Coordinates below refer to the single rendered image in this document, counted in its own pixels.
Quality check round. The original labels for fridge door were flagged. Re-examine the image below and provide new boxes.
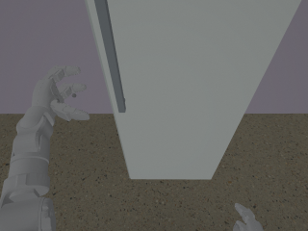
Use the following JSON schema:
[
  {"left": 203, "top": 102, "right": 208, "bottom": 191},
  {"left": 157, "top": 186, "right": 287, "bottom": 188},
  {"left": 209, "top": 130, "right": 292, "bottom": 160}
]
[{"left": 87, "top": 0, "right": 301, "bottom": 180}]

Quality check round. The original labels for robot left forearm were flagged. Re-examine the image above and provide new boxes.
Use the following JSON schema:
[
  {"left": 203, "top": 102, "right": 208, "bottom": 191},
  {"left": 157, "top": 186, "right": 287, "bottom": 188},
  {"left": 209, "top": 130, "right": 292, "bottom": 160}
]
[{"left": 0, "top": 106, "right": 56, "bottom": 210}]

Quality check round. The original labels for robot right hand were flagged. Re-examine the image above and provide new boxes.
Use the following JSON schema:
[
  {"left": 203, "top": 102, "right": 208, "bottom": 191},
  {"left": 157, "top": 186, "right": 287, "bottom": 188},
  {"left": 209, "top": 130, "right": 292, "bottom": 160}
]
[{"left": 233, "top": 203, "right": 264, "bottom": 231}]

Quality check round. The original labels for robot left hand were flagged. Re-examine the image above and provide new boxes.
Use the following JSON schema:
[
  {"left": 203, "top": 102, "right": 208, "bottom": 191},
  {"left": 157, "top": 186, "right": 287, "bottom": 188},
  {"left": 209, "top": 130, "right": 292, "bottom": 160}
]
[{"left": 31, "top": 64, "right": 90, "bottom": 121}]

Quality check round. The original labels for handle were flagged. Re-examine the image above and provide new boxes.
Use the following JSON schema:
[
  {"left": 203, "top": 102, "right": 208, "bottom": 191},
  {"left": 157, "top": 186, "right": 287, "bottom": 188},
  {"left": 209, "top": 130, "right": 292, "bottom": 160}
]
[{"left": 94, "top": 0, "right": 126, "bottom": 113}]

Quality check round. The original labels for left robot upper arm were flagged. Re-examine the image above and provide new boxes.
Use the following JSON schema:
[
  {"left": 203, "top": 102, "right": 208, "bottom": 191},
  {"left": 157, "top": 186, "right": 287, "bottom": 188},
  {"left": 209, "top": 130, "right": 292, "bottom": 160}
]
[{"left": 0, "top": 196, "right": 57, "bottom": 231}]

